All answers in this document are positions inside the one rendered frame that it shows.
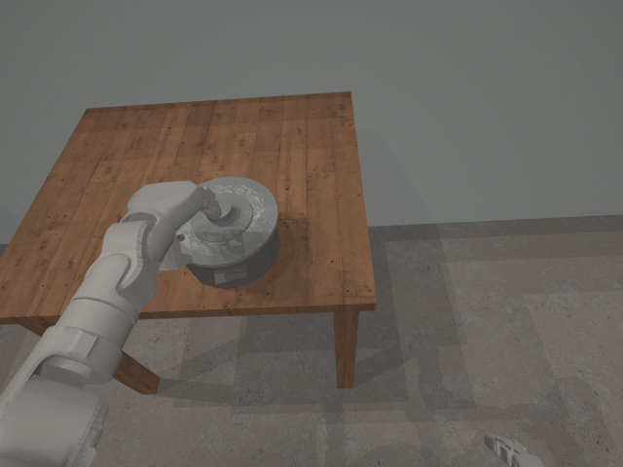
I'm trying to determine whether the lid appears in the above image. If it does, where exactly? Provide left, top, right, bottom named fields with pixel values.
left=176, top=176, right=278, bottom=268

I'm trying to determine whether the robot right hand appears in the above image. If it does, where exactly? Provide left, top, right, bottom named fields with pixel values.
left=484, top=433, right=545, bottom=467

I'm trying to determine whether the robot left upper arm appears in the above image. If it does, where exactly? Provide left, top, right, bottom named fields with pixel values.
left=0, top=375, right=109, bottom=467

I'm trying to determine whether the robot left forearm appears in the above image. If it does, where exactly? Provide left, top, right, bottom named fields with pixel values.
left=0, top=207, right=175, bottom=421

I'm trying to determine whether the knob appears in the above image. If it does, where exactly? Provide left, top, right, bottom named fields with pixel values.
left=206, top=198, right=234, bottom=223

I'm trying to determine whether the table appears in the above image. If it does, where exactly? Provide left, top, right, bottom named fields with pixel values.
left=0, top=91, right=377, bottom=394

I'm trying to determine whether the pot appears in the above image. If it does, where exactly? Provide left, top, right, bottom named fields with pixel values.
left=186, top=226, right=281, bottom=289

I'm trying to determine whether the robot left hand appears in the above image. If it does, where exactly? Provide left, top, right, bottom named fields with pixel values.
left=128, top=180, right=222, bottom=271

